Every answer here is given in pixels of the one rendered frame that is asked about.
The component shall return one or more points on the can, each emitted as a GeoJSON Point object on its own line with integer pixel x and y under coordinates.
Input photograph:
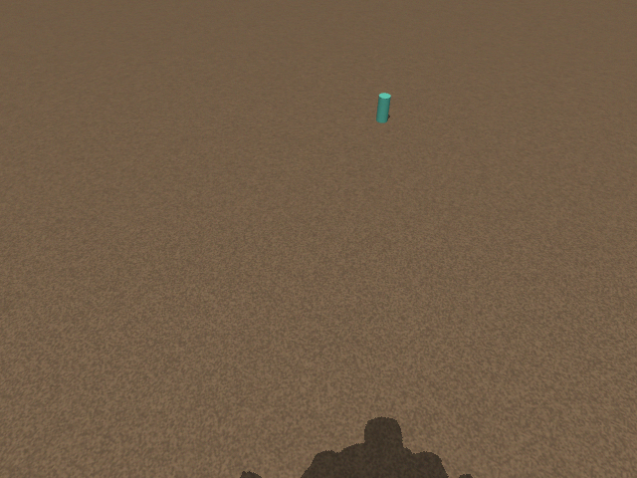
{"type": "Point", "coordinates": [383, 107]}

